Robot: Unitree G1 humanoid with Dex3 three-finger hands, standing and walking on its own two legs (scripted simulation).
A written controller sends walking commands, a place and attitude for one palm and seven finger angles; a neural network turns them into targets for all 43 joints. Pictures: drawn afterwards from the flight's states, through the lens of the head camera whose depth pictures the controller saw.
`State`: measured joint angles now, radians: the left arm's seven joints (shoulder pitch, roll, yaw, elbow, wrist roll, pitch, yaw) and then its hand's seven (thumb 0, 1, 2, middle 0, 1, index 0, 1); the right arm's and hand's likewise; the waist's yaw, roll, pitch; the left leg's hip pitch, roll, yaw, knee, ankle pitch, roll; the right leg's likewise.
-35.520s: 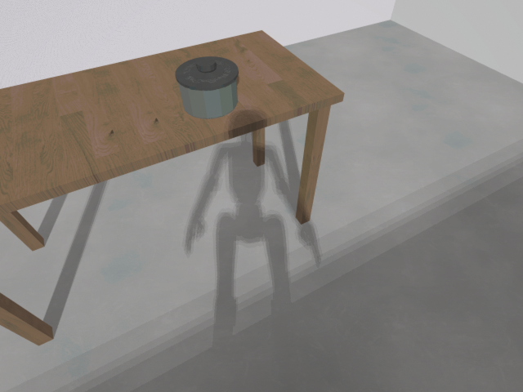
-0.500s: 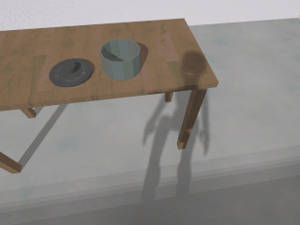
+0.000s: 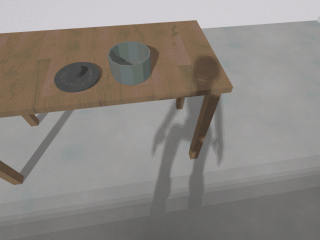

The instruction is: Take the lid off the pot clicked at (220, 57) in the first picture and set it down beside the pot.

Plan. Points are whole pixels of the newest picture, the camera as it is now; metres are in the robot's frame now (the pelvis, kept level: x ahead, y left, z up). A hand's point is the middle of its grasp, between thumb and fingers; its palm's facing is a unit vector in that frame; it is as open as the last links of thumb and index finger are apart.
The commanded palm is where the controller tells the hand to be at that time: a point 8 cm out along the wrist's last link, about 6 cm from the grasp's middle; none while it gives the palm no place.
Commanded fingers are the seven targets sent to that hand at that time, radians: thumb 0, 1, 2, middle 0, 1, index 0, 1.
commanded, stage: look to check the result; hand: left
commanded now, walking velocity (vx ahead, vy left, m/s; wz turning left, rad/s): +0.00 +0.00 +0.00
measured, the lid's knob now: (75, 71) +0.70 +0.36 -0.04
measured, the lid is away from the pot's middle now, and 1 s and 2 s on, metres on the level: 0.22 0.22 0.22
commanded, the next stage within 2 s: stand and wait in 0.10 s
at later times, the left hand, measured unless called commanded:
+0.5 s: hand out of the picture +0.04 +0.18 -0.18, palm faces -0.01 -0.98 -0.21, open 7.3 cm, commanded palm none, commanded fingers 0.00 0.90 0.90 -0.20 -0.30 -0.20 -0.30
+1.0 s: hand out of the picture +0.04 +0.18 -0.18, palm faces -0.01 -0.98 -0.21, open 7.3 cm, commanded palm none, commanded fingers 0.00 0.90 0.90 -0.20 -0.30 -0.20 -0.30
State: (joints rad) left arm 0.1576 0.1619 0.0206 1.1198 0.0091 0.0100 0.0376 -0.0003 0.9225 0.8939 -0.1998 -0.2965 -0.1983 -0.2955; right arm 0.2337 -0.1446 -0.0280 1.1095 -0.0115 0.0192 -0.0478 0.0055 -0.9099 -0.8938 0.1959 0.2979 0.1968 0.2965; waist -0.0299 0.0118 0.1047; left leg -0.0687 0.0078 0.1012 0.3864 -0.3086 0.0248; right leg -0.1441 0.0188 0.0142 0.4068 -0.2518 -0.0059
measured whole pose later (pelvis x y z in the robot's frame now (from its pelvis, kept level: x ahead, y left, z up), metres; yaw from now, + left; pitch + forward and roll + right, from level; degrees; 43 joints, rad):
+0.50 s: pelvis +0.00 +0.00 +0.00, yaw +0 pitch +0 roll +0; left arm 0.15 0.16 0.02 1.12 0.01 0.01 0.04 0.00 0.92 0.89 -0.20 -0.30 -0.20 -0.30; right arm 0.23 -0.15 -0.03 1.11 -0.01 0.02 -0.05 0.01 -0.91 -0.89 0.20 0.30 0.20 0.30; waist -0.03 0.01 0.11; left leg -0.08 0.01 0.10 0.39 -0.30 0.03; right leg -0.15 0.02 0.01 0.41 -0.24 -0.01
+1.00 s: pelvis +0.00 +0.00 +0.00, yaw +0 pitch -1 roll +0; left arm 0.15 0.16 0.02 1.12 0.01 0.01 0.04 0.00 0.92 0.89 -0.20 -0.30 -0.20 -0.30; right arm 0.23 -0.15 -0.03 1.11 -0.01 0.02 -0.05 0.01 -0.91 -0.89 0.20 0.30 0.20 0.30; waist -0.03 0.02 0.11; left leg -0.08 0.01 0.10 0.39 -0.30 0.02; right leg -0.15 0.02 0.01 0.41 -0.24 -0.01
